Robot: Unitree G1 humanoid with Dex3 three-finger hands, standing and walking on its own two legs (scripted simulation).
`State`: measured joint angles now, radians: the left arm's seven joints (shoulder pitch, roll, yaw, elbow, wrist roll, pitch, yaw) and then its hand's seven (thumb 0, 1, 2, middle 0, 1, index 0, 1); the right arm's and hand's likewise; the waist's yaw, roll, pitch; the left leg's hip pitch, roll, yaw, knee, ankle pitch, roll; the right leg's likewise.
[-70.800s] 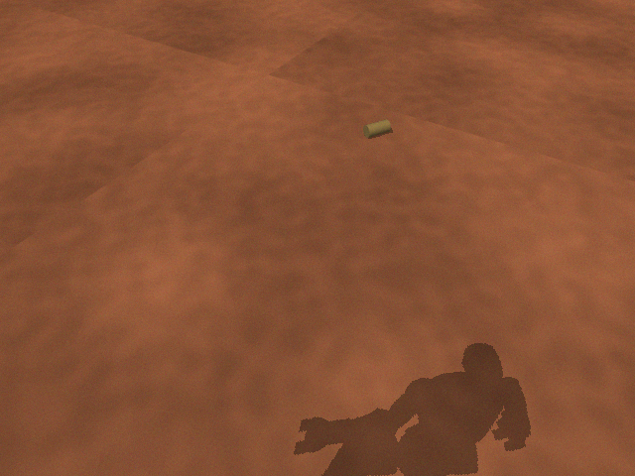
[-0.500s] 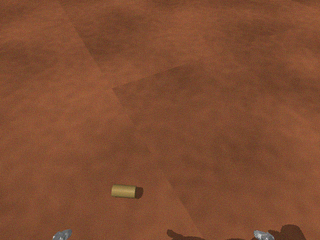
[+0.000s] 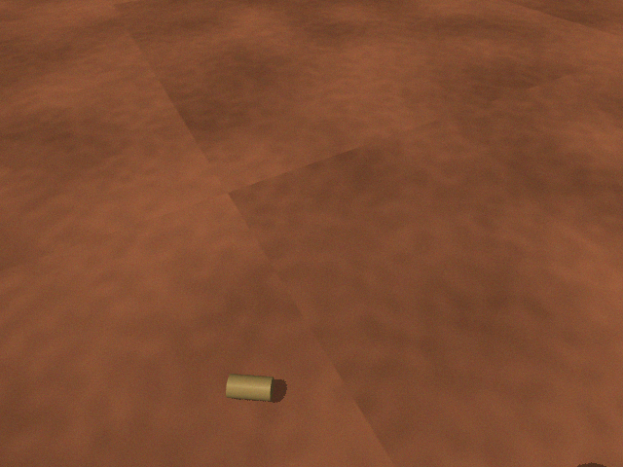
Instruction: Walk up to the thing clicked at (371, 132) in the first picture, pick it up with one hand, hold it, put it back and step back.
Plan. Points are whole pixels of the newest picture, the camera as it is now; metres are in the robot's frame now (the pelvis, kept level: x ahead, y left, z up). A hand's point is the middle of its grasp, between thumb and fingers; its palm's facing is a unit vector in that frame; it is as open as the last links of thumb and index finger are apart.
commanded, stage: stand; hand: left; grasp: from above
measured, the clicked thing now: (250, 387) +0.50 +0.23 -0.74
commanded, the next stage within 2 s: step back in 1.72 s
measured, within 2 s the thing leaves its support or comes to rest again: neither
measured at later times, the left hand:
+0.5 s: hand out of the picture +0.06 +0.23 -0.16, palm faces +0.02 -0.94 -0.33, open 7.4 cm
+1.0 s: hand out of the picture +0.09 +0.23 -0.15, palm faces +0.01 -0.94 -0.33, open 7.4 cm
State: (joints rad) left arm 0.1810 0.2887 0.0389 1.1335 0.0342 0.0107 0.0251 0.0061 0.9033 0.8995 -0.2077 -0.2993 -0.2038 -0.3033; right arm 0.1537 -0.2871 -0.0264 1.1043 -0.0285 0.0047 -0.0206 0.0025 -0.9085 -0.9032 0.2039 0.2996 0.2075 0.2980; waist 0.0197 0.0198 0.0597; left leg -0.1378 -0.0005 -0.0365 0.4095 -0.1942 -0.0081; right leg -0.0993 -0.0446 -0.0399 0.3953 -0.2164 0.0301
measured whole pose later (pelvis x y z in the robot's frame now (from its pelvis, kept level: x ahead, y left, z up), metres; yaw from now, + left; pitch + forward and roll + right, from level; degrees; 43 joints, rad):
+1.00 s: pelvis +0.02 -0.01 +0.00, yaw -1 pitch -3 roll +0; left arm 0.10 0.32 0.04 1.16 0.02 0.00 0.01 0.00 0.90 0.90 -0.21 -0.30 -0.20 -0.30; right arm 0.11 -0.33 0.00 1.14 -0.02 -0.01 -0.01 0.00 -0.91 -0.90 0.20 0.30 0.21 0.30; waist 0.00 0.01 0.06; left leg -0.11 0.02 -0.03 0.34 -0.18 -0.03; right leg -0.08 -0.02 -0.03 0.33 -0.20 0.01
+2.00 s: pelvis -0.02 +0.02 -0.02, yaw +0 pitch -1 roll -1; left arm 0.05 0.39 0.06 0.95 0.02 0.05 0.01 0.01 0.90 0.90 -0.21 -0.30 -0.21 -0.30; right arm 0.11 -0.41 -0.06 0.97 -0.01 0.04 0.02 0.00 -0.91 -0.90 0.20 0.30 0.21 0.30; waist -0.02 -0.02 0.15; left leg -0.28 -0.02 -0.03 0.65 -0.32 0.03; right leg -0.32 -0.07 -0.01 0.63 -0.29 0.03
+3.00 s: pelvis -0.27 +0.04 -0.01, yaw -5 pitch -2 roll -1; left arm 0.18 0.41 0.10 0.82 0.02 0.07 0.01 0.01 0.90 0.90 -0.21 -0.30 -0.20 -0.30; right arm 0.14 -0.35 -0.04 0.83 -0.03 0.02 -0.01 0.00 -0.90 -0.90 0.21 0.30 0.21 0.30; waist 0.01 -0.04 0.16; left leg -0.33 0.02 0.00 0.58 -0.22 0.03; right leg -0.43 0.11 0.15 1.19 -0.50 0.02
